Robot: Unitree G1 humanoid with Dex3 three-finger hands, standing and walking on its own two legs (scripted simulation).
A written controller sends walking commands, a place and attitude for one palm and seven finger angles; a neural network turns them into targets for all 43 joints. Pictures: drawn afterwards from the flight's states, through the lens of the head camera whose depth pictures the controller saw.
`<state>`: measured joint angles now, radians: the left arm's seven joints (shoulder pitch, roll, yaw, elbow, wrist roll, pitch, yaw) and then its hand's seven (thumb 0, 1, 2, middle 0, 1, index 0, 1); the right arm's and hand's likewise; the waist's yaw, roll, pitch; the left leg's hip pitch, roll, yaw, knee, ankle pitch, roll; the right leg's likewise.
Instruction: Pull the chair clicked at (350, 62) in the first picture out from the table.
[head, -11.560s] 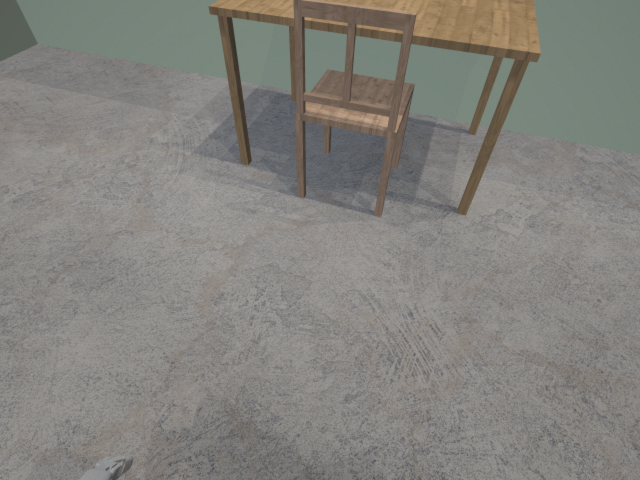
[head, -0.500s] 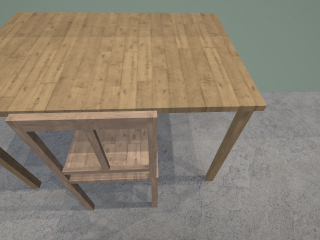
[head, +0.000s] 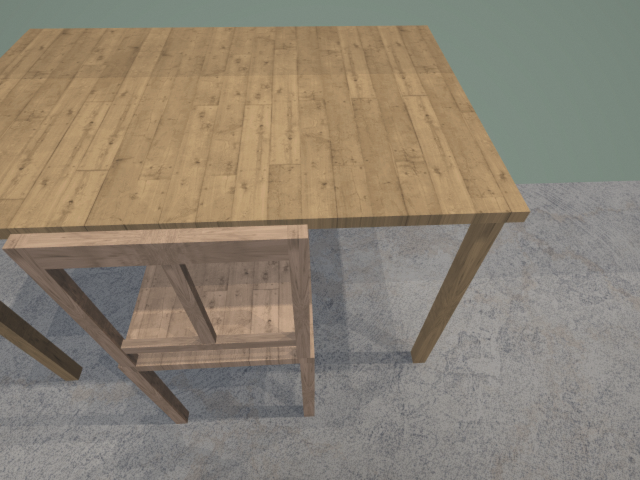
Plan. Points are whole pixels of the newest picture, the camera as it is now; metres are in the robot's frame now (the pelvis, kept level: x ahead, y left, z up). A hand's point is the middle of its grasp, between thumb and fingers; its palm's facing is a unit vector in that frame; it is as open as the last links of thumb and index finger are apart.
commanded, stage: come to a stop and stand still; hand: left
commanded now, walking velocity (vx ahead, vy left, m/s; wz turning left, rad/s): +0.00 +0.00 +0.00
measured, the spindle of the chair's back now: (193, 305) +0.39 +0.24 -0.11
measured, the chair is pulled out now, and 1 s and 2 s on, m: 0.00 0.00 0.00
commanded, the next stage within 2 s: look again from close up in 1.02 s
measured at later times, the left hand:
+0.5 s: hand out of the picture +0.05 +0.19 -0.18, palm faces +0.04 -0.97 -0.24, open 7.4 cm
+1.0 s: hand out of the picture -0.01 +0.20 -0.18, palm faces +0.01 -0.97 -0.24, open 7.4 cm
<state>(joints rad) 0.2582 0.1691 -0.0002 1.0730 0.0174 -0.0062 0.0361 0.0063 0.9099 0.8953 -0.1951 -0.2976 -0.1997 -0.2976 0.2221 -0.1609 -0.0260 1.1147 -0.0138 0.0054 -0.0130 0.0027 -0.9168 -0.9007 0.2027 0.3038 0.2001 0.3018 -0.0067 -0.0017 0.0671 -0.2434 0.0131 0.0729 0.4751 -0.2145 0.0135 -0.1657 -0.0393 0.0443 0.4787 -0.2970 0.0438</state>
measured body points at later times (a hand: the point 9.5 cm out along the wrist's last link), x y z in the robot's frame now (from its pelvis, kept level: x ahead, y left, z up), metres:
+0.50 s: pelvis +0.00 +0.00 -0.01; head +0.01 +0.01 +0.44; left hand +0.05 +0.25 -0.16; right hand +0.08 -0.24 -0.15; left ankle +0.03 +0.11 -0.74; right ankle -0.02 -0.15 -0.74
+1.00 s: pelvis -0.02 +0.01 +0.00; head +0.00 +0.02 +0.45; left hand -0.01 +0.25 -0.16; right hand +0.02 -0.22 -0.16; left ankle +0.03 +0.11 -0.74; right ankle -0.02 -0.15 -0.74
